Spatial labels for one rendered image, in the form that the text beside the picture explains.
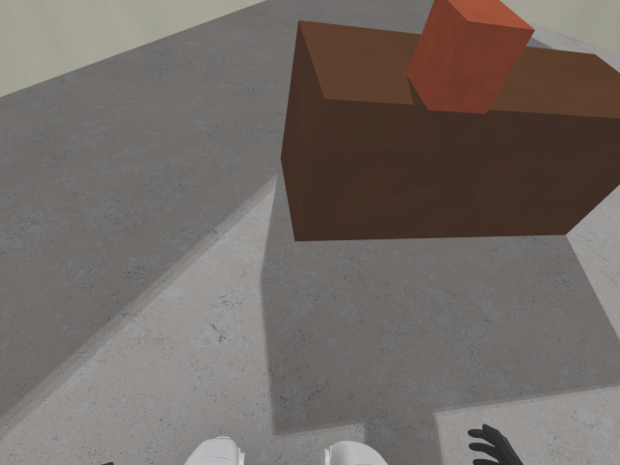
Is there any robot left thigh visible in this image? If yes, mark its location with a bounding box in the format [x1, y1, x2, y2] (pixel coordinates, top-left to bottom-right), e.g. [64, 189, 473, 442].
[184, 439, 245, 465]

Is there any robot right hand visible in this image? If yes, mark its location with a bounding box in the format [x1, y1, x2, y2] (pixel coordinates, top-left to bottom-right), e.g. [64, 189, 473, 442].
[468, 424, 523, 465]

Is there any carton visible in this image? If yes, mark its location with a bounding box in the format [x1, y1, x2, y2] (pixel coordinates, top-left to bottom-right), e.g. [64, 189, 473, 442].
[407, 0, 535, 114]

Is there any pedestal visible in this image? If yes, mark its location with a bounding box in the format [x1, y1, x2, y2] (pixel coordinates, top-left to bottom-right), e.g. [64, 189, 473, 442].
[281, 20, 620, 241]

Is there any robot right thigh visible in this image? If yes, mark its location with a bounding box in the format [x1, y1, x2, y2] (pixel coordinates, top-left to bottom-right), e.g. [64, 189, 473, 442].
[320, 441, 387, 465]

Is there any robot thigh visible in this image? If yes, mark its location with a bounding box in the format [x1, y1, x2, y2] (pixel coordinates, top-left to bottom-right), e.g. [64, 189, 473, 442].
[184, 439, 245, 465]
[320, 441, 387, 465]

